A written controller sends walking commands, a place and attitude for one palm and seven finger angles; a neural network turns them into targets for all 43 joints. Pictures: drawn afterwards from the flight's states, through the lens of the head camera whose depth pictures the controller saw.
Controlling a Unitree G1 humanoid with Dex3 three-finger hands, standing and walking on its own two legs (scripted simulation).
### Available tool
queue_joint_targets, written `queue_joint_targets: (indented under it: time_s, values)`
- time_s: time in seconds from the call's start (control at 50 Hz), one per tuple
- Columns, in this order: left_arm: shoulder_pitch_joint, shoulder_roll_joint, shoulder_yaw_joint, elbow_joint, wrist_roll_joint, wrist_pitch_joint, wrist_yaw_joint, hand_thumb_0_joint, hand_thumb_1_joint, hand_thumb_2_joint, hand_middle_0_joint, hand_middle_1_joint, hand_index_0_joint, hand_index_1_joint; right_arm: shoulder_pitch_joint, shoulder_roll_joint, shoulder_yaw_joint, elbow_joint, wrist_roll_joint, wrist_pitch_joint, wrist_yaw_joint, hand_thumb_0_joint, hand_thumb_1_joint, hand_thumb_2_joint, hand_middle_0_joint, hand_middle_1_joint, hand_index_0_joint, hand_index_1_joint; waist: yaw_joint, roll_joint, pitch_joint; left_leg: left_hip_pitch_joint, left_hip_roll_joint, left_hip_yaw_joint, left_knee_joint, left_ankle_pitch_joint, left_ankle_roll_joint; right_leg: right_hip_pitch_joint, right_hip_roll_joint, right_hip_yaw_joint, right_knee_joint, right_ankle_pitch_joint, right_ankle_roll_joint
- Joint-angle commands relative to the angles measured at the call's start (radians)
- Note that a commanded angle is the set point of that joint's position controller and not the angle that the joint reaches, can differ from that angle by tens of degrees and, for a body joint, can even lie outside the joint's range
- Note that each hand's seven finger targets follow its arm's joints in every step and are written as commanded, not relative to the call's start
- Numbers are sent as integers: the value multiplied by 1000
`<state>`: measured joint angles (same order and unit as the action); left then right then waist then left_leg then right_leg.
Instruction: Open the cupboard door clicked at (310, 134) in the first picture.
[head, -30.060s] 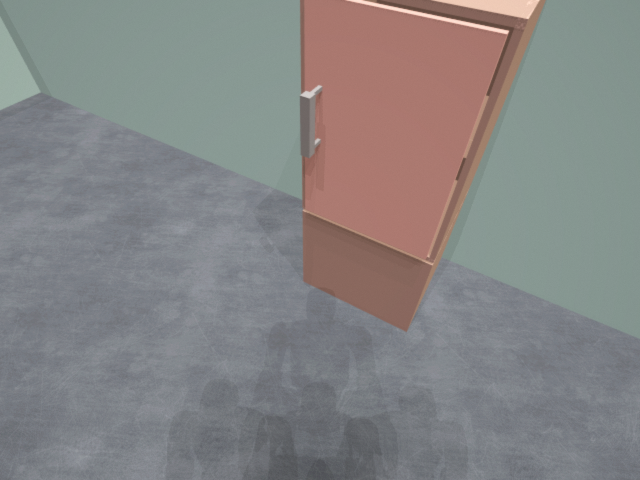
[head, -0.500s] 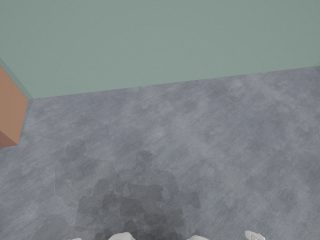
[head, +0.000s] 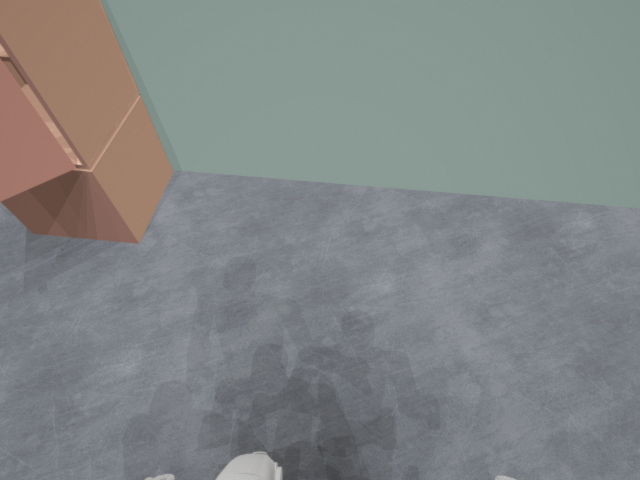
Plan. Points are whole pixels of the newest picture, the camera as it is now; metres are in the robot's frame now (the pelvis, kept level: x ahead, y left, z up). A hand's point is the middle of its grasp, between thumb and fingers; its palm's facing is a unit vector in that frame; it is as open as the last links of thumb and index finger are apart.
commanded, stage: turn to face it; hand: left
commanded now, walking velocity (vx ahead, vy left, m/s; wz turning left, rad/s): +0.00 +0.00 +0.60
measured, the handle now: out of the picture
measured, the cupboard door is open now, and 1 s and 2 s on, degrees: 46 46 46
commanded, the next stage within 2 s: take the last steps up to it in 1.12 s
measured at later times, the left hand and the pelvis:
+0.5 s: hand out of the picture +0.05 +0.22 -0.16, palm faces +0.30 -0.90 -0.32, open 7.4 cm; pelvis +0.01 -0.03 -0.01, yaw +18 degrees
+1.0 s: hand out of the picture -0.05 +0.20 -0.17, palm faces +0.55 -0.79 -0.26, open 7.4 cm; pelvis +0.01 -0.02 +0.00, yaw +33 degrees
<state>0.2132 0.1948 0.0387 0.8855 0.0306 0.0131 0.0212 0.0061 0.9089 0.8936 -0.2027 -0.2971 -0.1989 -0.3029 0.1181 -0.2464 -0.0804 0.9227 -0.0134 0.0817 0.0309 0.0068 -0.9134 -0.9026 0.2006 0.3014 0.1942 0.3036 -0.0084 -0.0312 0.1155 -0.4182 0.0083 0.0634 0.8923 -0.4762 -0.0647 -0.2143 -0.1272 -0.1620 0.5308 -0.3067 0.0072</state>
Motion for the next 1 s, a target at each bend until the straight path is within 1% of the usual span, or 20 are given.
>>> queue_joint_targets:
  time_s: [0.0, 0.04, 0.06, 0.08, 0.1, 0.14, 0.22, 0.32, 0.38, 0.4, 0.42, 0.44, 0.5, 0.62, 0.7, 0.72, 0.74, 0.76, 0.86, 0.98]
  values:
    - [66, 242, 72, -34, -5, -22, 10, 0, 900, 900, -200, -300, -200, -300, -55, -41, 6, -98, 6, -41, -2, 0, -900, -900, 200, 300, 200, 300, 41, -174, -174, 47, -20, 48, -252, 71, 19, 192, -228, 102, -36, 670, -94]
    - [28, 237, 76, -42, -18, -16, 3, 0, 900, 900, -200, -300, -200, -300, 39, -89, -8, -75, 1, -49, -3, 0, -900, -900, 200, 300, 200, 300, -20, -89, -202, 264, -2, 25, -451, 287, 44, 53, -209, 31, 109, 518, -22]
    - [28, 188, 71, -67, -24, -8, -3, 0, 900, 900, -200, -300, -200, -300, 94, -187, -32, -70, -9, -58, -9, 0, -900, -900, 200, 300, 200, 300, -50, 156, -242, 439, 206, -244, -492, 532, 137, -177, -109, -27, 308, 180, 49]
    - [-35, 128, 44, -114, -24, -2, -5, 0, 900, 900, -200, -300, -200, -300, 172, -279, -55, -58, -12, -51, -17, 0, -900, -900, 200, 300, 200, 300, -95, 369, -225, 468, 421, -502, -523, 887, 293, -373, -2, 17, 517, -382, 90]
    - [-91, 159, 48, -131, -12, 11, 2, 0, 900, 900, -200, -300, -200, -300, 199, -272, -51, -39, -13, -48, -25, 0, -900, -900, 200, 300, 200, 300, -102, 240, -215, 404, 413, -477, -515, 724, 322, -383, 2, 118, 603, -358, 73]
    - [-111, 151, 50, -94, -17, 15, 1, 0, 900, 900, -200, -300, -200, -300, 97, -218, -37, -71, -15, -54, -44, 0, -900, -900, 200, 300, 200, 300, -58, 250, -158, 281, 312, -419, -537, 578, 275, -380, -1, 163, 635, -233, 76]
    - [-57, 140, 54, -60, -14, 22, -15, 0, 900, 900, -200, -300, -200, -300, 30, -190, -26, -85, -13, -61, -44, 0, -900, -900, 200, 300, 200, 300, -4, 178, -141, 203, 213, -328, -570, 414, 217, -289, 33, 158, 523, -118, 74]
    - [-64, 133, 46, -76, -18, 15, -11, 0, 900, 900, -200, -300, -200, -300, 35, -196, -39, -78, -17, -50, -37, 0, -900, -900, 200, 300, 200, 300, -11, 199, -152, 167, 186, -386, -540, 383, 215, -154, 97, 130, 255, -133, 63]
    - [30, 147, 54, -58, -22, 1, -4, 0, 900, 900, -200, -300, -200, -300, -9, -181, -42, -96, -7, -41, -36, 0, -900, -900, 200, 300, 200, 300, 38, 172, -172, 49, 130, -385, -448, 372, 168, 74, 117, 117, -32, 12, 51]
    - [66, 203, 67, -56, -14, -9, 4, 0, 900, 900, -200, -300, -200, -300, -9, -137, -37, -106, 2, -40, -31, 0, -900, -900, 200, 300, 200, 300, 59, 29, -180, -79, 54, -328, -324, 237, 114, 200, -8, 249, -199, -22, 19]
    - [68, 289, 83, -60, 0, -15, 11, 0, 900, 900, -200, -300, -200, -300, -14, -82, -28, -129, 6, -41, -24, 0, -900, -900, 200, 300, 200, 300, 67, -246, -150, -216, -88, -127, -103, -30, 31, 221, -269, 504, -299, -20, -90]
    - [43, 296, 73, -75, -4, -9, 10, 0, 900, 900, -200, -300, -200, -300, -25, -100, -30, -136, -6, -41, -16, 0, -900, -900, 200, 300, 200, 300, 61, -213, -134, -174, -58, -121, 134, -125, 37, 83, -361, 515, -306, 41, -167]
    - [-56, 183, 46, -92, -12, -17, 14, 0, 900, 900, -200, -300, -200, -300, -9, -92, -30, -88, -9, -22, -8, 0, -900, -900, 200, 300, 200, 300, -2, -200, -75, -174, 9, -107, 322, 8, 15, 28, -211, 278, -216, 307, -136]
    - [53, 232, 63, -44, -2, -22, 13, 0, 900, 900, -200, -300, -200, -300, -74, -30, 2, -95, 6, -34, 2, 0, -900, -900, 200, 300, 200, 300, 57, -178, -143, -34, -17, 22, -97, -6, 8, 187, -212, 144, -94, 636, -114]
    - [33, 238, 72, -34, -15, -14, 4, 0, 900, 900, -200, -300, -200, -300, 15, -67, -2, -70, 2, -47, -6, 0, -900, -900, 200, 300, 200, 300, 1, -128, -165, 201, -24, 33, -402, 219, 36, 74, -195, 77, 43, 536, -37]
    - [22, 215, 67, -47, -20, -10, -1, 0, 900, 900, -200, -300, -200, -300, 69, -123, -15, -61, -2, -55, -7, 0, -900, -900, 200, 300, 200, 300, -32, 3, -205, 353, 76, -82, -469, 405, 78, -61, -153, 27, 184, 375, 14]
    - [14, 138, 51, -85, -27, -4, -7, 0, 900, 900, -200, -300, -200, -300, 143, -233, -42, -54, -14, -60, -15, 0, -900, -900, 200, 300, 200, 300, -68, 326, -233, 489, 349, -431, -486, 799, 225, -315, -15, -15, 409, -215, 88]
    - [-54, 136, 37, -112, -17, 7, 0, 0, 900, 900, -200, -300, -200, -300, 199, -266, -46, -34, -14, -50, -24, 0, -900, -900, 200, 300, 200, 300, -94, 284, -226, 417, 421, -465, -503, 814, 313, -335, 6, 89, 532, -382, 71]
    - [-43, 125, 44, -27, -16, 23, -10, 0, 900, 900, -200, -300, -200, -300, 57, -159, -10, -61, -15, -67, -54, 0, -900, -900, 200, 300, 200, 300, -10, 182, -155, 256, 245, -302, -547, 597, 236, -304, 23, 158, 586, -147, 65]
    - [-34, 99, 35, -21, -18, 20, -13, 0, 900, 900, -200, -300, -200, -300, 50, -161, -13, -47, -18, -58, -49, 0, -900, -900, 200, 300, 200, 300, -11, 192, -157, 201, 215, -309, -553, 454, 230, -148, 83, 114, 285, -154, 53]
